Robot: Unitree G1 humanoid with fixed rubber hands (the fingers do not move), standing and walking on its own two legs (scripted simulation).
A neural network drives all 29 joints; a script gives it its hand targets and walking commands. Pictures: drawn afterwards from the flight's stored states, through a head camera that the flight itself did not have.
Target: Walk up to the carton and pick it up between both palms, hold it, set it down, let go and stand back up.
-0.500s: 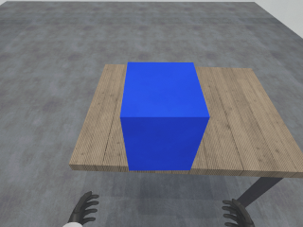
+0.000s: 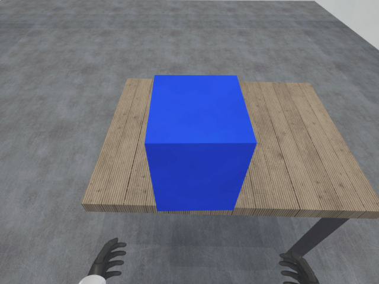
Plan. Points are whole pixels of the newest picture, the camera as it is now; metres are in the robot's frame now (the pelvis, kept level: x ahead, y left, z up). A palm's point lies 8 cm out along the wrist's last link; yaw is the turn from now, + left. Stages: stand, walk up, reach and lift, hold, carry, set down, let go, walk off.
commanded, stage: let go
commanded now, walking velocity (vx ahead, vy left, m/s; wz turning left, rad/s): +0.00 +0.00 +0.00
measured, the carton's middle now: (195, 145) +0.46 +0.02 +0.02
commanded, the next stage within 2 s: stand in 0.22 s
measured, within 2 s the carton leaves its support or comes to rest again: neither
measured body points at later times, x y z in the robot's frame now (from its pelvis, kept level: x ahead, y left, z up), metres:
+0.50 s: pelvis +0.00 +0.00 -0.01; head -0.01 +0.02 +0.44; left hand +0.05 +0.27 -0.14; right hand +0.10 -0.23 -0.14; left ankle +0.00 +0.12 -0.74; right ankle -0.01 -0.11 -0.74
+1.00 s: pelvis +0.00 +0.01 -0.01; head -0.02 +0.02 +0.44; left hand -0.07 +0.23 -0.17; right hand +0.08 -0.21 -0.14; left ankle +0.00 +0.12 -0.74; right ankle -0.01 -0.11 -0.74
